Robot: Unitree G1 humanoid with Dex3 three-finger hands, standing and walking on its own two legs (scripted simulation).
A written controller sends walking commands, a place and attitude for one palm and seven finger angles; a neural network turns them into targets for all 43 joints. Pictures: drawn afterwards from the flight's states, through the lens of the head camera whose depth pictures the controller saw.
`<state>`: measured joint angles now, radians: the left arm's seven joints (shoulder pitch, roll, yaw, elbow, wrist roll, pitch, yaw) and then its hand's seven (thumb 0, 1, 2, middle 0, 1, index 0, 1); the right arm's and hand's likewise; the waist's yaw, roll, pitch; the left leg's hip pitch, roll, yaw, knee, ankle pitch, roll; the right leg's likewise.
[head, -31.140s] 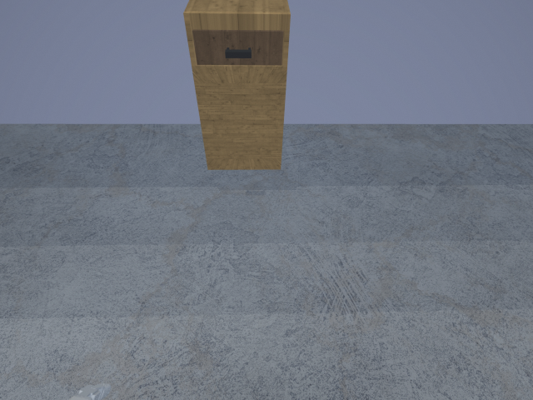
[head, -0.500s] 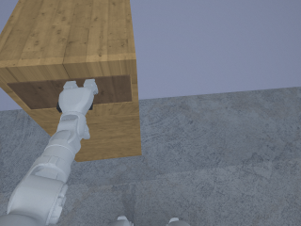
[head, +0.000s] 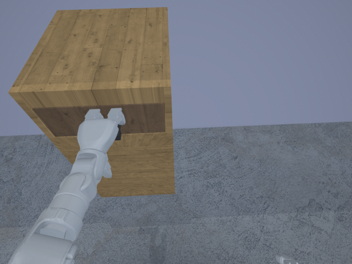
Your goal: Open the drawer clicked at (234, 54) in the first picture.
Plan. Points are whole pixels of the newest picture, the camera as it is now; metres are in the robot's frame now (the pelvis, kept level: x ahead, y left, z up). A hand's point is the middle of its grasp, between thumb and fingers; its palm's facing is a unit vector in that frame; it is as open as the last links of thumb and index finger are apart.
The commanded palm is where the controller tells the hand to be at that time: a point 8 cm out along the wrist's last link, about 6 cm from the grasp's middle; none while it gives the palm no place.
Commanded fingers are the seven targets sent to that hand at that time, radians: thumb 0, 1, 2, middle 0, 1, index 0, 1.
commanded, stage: re-aim the fingers above the handle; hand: left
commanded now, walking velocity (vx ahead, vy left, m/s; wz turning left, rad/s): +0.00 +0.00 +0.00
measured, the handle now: (103, 129) +0.49 +0.24 -0.05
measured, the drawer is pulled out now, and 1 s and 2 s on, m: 0.00 0.00 0.00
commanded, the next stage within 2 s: lower the fingers behind the handle in 1.92 s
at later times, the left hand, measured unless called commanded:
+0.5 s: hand (108, 137) +0.42 +0.19 +0.01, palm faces +0.05 -0.02 -1.00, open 13.8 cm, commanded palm +0.39 +0.22 +0.06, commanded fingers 0.00 -0.50 0.30 -0.30 -1.20 -0.30 -1.20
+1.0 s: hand (97, 130) +0.44 +0.22 +0.02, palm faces +0.09 +0.05 -0.99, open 13.8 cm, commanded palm +0.40 +0.23 +0.06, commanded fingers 0.00 -0.50 0.30 -0.30 -1.20 -0.30 -1.20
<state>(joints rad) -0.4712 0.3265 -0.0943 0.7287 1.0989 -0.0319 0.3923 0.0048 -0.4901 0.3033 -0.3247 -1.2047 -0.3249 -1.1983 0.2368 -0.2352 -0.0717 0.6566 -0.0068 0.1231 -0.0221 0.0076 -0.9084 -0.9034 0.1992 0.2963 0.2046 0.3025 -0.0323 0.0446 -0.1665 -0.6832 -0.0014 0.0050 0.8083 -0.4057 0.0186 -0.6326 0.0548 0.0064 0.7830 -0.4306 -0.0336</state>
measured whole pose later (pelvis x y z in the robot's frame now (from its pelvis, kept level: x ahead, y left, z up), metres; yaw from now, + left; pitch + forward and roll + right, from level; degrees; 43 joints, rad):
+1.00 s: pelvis -0.02 +0.01 -0.01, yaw -1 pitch +19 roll -1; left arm -0.70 0.39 -0.04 0.96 1.12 0.11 0.50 0.01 -0.49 0.30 -0.32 -1.20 -0.32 -1.20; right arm 0.23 -0.23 -0.03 0.68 -0.01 0.12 -0.03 0.01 -0.91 -0.90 0.20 0.30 0.20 0.30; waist -0.07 0.05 -0.15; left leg -0.80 0.00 0.03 0.86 -0.39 0.03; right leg -0.76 0.06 0.03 0.85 -0.42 -0.02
